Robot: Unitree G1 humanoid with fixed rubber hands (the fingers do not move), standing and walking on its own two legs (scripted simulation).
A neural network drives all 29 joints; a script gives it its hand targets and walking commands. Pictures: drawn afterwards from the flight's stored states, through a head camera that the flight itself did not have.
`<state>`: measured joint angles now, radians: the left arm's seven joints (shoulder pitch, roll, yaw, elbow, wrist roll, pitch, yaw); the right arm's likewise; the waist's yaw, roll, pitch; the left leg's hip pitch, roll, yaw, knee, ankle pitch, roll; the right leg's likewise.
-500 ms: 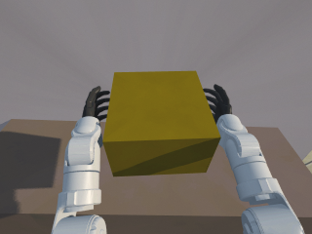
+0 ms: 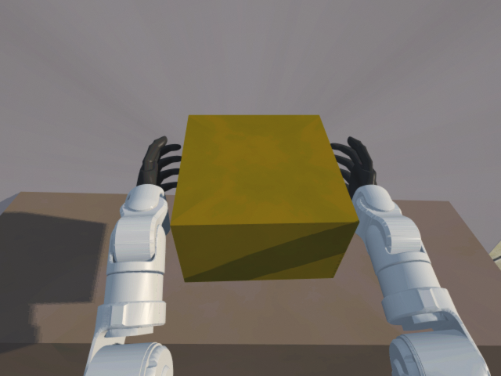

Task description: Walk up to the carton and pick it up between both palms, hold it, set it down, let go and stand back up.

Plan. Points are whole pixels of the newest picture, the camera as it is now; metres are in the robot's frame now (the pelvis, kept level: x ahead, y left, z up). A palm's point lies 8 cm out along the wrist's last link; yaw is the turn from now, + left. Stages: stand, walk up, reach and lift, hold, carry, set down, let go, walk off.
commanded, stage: hold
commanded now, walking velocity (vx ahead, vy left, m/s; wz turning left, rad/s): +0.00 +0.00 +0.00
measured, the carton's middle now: (257, 192) +0.38 +0.00 +0.15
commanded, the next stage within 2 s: none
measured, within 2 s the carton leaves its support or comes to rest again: neither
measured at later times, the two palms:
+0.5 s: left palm (159, 180) +0.37 +0.15 +0.18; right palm (363, 185) +0.37 -0.17 +0.17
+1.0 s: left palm (155, 183) +0.37 +0.16 +0.17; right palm (360, 187) +0.37 -0.17 +0.17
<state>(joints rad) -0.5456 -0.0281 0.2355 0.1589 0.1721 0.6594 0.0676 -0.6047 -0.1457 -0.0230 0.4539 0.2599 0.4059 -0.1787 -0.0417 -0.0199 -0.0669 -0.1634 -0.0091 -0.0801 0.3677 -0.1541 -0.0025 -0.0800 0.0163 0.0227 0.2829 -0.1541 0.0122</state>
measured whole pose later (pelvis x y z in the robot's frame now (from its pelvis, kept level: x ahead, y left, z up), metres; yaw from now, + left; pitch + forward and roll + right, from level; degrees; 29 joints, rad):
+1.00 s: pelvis +0.00 -0.01 +0.00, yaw +0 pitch -2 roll -1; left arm -0.60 0.00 0.25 0.24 0.17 0.64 0.05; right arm -0.64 -0.12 -0.05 0.51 0.24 0.39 -0.18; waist -0.05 -0.02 -0.06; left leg -0.17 0.00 -0.08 0.35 -0.14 -0.01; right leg -0.09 0.02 0.02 0.28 -0.15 0.00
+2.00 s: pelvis +0.00 -0.01 +0.00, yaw +0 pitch -3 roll -1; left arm -0.58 -0.01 0.25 0.22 0.16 0.64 0.06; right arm -0.63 -0.13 -0.02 0.51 0.26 0.39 -0.19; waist -0.04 -0.02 -0.06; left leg -0.15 0.00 -0.08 0.36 -0.16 -0.01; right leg -0.07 0.02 0.02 0.28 -0.16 0.00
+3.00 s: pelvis +0.00 -0.01 +0.00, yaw +0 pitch -3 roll -1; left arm -0.58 -0.01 0.25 0.22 0.16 0.64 0.06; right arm -0.63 -0.14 -0.02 0.51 0.26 0.39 -0.19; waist -0.05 -0.02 -0.06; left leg -0.15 0.00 -0.08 0.36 -0.16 -0.01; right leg -0.07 0.02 0.02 0.28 -0.16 0.00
